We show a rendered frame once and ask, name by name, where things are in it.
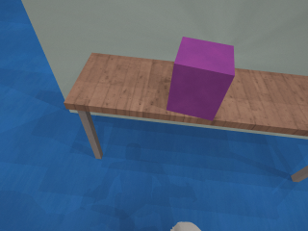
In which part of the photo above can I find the robot right thigh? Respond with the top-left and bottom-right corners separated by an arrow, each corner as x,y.
170,221 -> 201,231

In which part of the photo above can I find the table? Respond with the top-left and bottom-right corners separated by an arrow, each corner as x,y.
64,53 -> 308,182

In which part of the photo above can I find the carton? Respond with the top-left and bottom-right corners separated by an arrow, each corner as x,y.
167,37 -> 235,121

